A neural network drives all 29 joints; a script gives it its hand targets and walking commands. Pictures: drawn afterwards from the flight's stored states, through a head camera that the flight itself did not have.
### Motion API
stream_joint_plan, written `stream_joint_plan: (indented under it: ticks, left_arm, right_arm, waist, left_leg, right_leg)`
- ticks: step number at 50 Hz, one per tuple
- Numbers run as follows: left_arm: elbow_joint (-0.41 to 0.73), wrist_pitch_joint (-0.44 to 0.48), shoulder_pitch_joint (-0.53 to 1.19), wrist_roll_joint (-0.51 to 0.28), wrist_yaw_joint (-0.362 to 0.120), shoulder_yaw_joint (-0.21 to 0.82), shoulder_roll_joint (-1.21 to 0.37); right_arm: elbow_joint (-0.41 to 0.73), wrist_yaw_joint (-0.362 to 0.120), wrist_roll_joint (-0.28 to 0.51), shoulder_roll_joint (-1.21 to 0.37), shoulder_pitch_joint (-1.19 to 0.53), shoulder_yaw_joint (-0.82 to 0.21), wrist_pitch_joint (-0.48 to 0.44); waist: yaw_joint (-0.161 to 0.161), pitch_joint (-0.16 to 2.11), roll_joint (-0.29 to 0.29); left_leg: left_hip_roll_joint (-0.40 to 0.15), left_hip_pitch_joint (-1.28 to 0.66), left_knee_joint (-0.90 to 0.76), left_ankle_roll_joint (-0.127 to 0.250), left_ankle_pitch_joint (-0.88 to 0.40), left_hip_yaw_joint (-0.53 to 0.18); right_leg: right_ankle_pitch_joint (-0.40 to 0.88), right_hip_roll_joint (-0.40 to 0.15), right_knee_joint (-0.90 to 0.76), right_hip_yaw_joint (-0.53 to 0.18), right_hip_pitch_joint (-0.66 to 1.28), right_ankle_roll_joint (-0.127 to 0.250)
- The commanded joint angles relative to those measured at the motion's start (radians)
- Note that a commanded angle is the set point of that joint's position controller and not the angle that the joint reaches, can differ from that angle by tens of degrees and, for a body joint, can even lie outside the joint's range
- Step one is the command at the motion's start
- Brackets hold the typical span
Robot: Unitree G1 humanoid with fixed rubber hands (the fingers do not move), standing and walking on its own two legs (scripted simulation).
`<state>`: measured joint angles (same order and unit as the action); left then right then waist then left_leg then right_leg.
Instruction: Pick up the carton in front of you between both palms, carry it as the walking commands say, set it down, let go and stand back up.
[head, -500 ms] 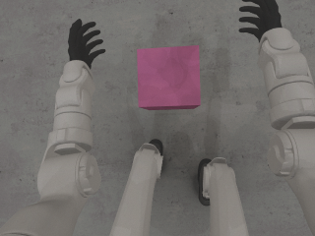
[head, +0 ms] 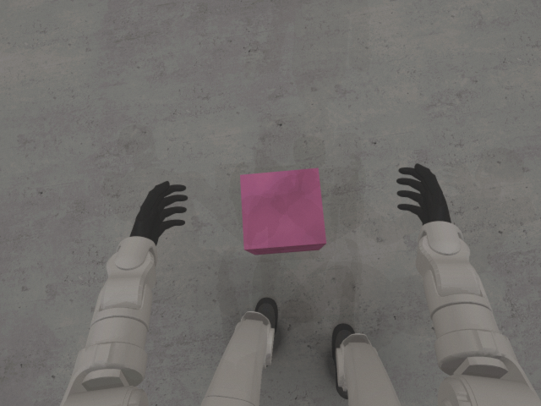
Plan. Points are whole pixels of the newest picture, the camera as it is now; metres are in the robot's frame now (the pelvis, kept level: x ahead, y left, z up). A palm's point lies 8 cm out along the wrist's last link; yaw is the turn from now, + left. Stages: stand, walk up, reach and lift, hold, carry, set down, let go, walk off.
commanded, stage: let go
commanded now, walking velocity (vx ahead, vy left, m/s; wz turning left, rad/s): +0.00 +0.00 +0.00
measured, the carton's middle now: (283, 216) +0.45 +0.08 -0.58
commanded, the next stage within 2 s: stand in 1.00 s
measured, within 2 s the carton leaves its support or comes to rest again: neither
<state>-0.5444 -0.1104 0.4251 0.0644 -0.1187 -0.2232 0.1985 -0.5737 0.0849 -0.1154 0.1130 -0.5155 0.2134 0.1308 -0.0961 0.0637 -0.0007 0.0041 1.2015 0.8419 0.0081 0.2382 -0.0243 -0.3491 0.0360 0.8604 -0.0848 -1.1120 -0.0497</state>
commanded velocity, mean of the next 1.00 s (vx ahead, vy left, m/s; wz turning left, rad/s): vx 0.00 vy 0.00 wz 0.00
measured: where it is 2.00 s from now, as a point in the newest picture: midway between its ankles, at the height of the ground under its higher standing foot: (303, 358)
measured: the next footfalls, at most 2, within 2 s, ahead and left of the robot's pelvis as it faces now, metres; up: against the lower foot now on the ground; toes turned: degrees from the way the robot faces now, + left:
none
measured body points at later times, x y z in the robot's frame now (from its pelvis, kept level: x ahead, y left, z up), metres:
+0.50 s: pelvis +0.05 -0.02 +0.07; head +0.11 -0.03 +0.51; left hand +0.21 +0.22 -0.01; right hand +0.27 -0.24 -0.02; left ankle +0.06 +0.11 -0.67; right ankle +0.01 -0.15 -0.67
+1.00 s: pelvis +0.06 -0.02 +0.06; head +0.07 -0.02 +0.51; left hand +0.22 +0.23 -0.01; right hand +0.24 -0.24 -0.01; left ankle +0.06 +0.11 -0.67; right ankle +0.01 -0.15 -0.67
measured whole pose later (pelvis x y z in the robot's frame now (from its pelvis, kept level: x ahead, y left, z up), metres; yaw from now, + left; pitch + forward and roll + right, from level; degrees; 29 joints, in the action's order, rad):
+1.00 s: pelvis +0.06 -0.02 +0.06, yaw +3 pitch -3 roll +1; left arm -0.38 -0.21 -0.22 0.02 -0.02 -0.02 0.24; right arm -0.46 -0.03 0.01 0.20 0.22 0.03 0.09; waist 0.00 -0.07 -0.02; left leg 0.02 0.17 0.47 -0.01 0.24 -0.05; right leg -0.34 0.00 0.47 -0.06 -0.07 -0.01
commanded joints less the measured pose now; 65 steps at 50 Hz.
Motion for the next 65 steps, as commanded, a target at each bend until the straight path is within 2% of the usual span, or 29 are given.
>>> stream_joint_plan:
  ticks: [1,11,13,16,21,25,30,36,40,41,42,43,50,51,54,56,59,65]
  left_arm:
    - [0.109,0.043,-0.061,-0.028,-0.004,0.025,0.087]
    - [0.198,0.109,-0.439,-0.069,0.039,0.126,0.072]
    - [0.222,0.118,-0.506,-0.073,0.046,0.14,0.072]
    - [0.237,0.125,-0.565,-0.081,0.051,0.154,0.076]
    - [0.233,0.118,-0.615,-0.085,0.047,0.162,0.094]
    - [0.222,0.093,-0.629,-0.076,0.043,0.154,0.111]
    - [0.212,0.048,-0.636,-0.054,0.043,0.142,0.125]
    - [0.211,0.009,-0.632,-0.036,0.047,0.136,0.126]
    - [0.219,0.0,-0.628,-0.035,0.048,0.139,0.122]
    - [0.278,-0.05,-0.594,-0.018,0.073,0.134,0.154]
    - [0.257,-0.064,-0.615,-0.025,0.082,0.152,0.144]
    - [0.258,-0.069,-0.619,-0.028,0.088,0.156,0.141]
    - [0.262,-0.094,-0.626,-0.051,0.103,0.177,0.122]
    - [0.127,-0.025,-0.586,-0.033,0.139,0.142,0.231]
    - [0.083,0.046,-0.601,-0.019,0.143,0.149,0.22]
    - [0.056,0.067,-0.597,-0.018,0.136,0.148,0.217]
    - [0.013,0.088,-0.606,-0.018,0.131,0.146,0.23]
    - [-0.053,0.106,-0.624,-0.022,0.14,0.148,0.262]
  right_arm:
    - [0.122,-0.017,0.013,0.082,-0.036,-0.009,-0.051]
    - [0.092,-0.07,0.047,0.124,0.362,-0.047,-0.136]
    - [0.104,-0.077,0.053,0.135,0.424,-0.056,-0.15]
    - [0.122,-0.084,0.062,0.143,0.495,-0.073,-0.165]
    - [0.158,-0.101,0.078,0.144,0.599,-0.107,-0.156]
    - [0.183,-0.117,0.094,0.151,0.657,-0.131,-0.126]
    - [0.217,-0.136,0.114,0.156,0.68,-0.158,-0.086]
    - [0.24,-0.15,0.122,0.163,0.675,-0.161,-0.049]
    - [0.243,-0.152,0.11,0.171,0.688,-0.148,-0.036]
    - [0.186,-0.131,0.127,0.174,0.741,-0.152,-0.062]
    - [0.197,-0.12,0.124,0.177,0.731,-0.151,-0.065]
    - [0.201,-0.115,0.124,0.178,0.724,-0.154,-0.065]
    - [0.198,-0.112,0.118,0.19,0.704,-0.156,-0.054]
    - [0.037,-0.08,0.064,0.305,0.702,-0.122,-0.076]
    - [0.004,-0.069,0.055,0.308,0.692,-0.126,-0.107]
    - [-0.02,-0.071,0.058,0.308,0.663,-0.126,-0.121]
    - [-0.052,-0.072,0.06,0.318,0.641,-0.129,-0.13]
    - [-0.112,-0.063,0.069,0.351,0.656,-0.131,-0.139]
  waist:
    - [-0.01,0.649,-0.003]
    - [0.021,0.431,0.065]
    - [0.024,0.378,0.06]
    - [0.04,0.281,0.022]
    - [0.068,0.141,-0.045]
    - [0.088,0.035,-0.07]
    - [0.084,-0.076,-0.06]
    - [0.073,-0.113,-0.023]
    - [0.083,-0.094,-0.018]
    - [0.091,-0.032,0.003]
    - [0.101,-0.03,-0.027]
    - [0.095,-0.031,-0.028]
    - [0.095,-0.051,-0.022]
    - [0.088,-0.08,-0.14]
    - [0.098,-0.072,-0.047]
    - [0.097,-0.061,0.015]
    - [0.09,-0.04,0.033]
    - [0.102,-0.005,0.03]
  left_leg:
    - [0.019,-0.823,-0.063,-0.033,-0.376,0.005]
    - [0.008,-1.088,-0.2,-0.048,-0.508,-0.03]
    - [0.012,-1.113,-0.237,-0.047,-0.512,-0.026]
    - [0.024,-1.118,-0.297,-0.044,-0.464,-0.011]
    - [0.045,-1.134,-0.381,-0.039,-0.345,0.021]
    - [0.06,-1.174,-0.418,-0.035,-0.264,0.035]
    - [0.082,-1.252,-0.419,-0.036,-0.216,0.045]
    - [0.082,-1.288,-0.413,-0.033,-0.238,0.044]
    - [0.073,-1.296,-0.416,-0.029,-0.274,0.04]
    - [0.092,-1.246,-0.385,-0.036,-0.266,0.047]
    - [0.092,-1.23,-0.384,-0.035,-0.265,0.043]
    - [0.091,-1.218,-0.383,-0.035,-0.267,0.041]
    - [0.079,-1.199,-0.385,-0.039,-0.3,0.024]
    - [-0.04,-1.054,-0.348,-0.028,-0.241,-0.007]
    - [-0.035,-0.994,-0.384,-0.016,-0.033,-0.038]
    - [-0.047,-0.975,-0.413,-0.008,0.015,-0.063]
    - [-0.06,-0.974,-0.414,0.003,-0.062,-0.077]
    - [-0.07,-1.047,-0.379,0.009,-0.25,-0.076]
  right_leg:
    - [0.114,0.058,-0.142,0.115,0.167,0.007]
    - [0.163,0.043,-0.289,0.098,0.383,0.035]
    - [0.19,0.04,-0.327,0.095,0.467,0.037]
    - [0.23,0.031,-0.385,0.091,0.595,0.034]
    - [0.275,0.007,-0.472,0.076,0.77,0.024]
    - [0.272,-0.011,-0.522,0.061,0.816,0.022]
    - [0.214,-0.034,-0.568,0.046,0.783,0.027]
    - [0.232,-0.028,-0.558,0.047,0.797,0.029]
    - [0.29,-0.01,-0.535,0.059,0.842,0.024]
    - [0.387,-0.01,-0.491,0.06,0.905,0.018]
    - [0.428,-0.004,-0.478,0.061,0.911,0.012]
    - [0.432,-0.003,-0.472,0.061,0.912,0.011]
    - [0.37,0.014,-0.472,0.08,0.888,0.029]
    - [0.242,-0.053,-0.454,0.057,0.852,0.012]
    - [0.034,-0.069,-0.461,0.001,0.856,0.035]
    - [0.047,-0.063,-0.435,0.002,0.872,0.041]
    - [0.128,-0.067,-0.421,0.003,0.91,0.037]
    - [0.25,-0.079,-0.424,-0.008,0.931,0.034]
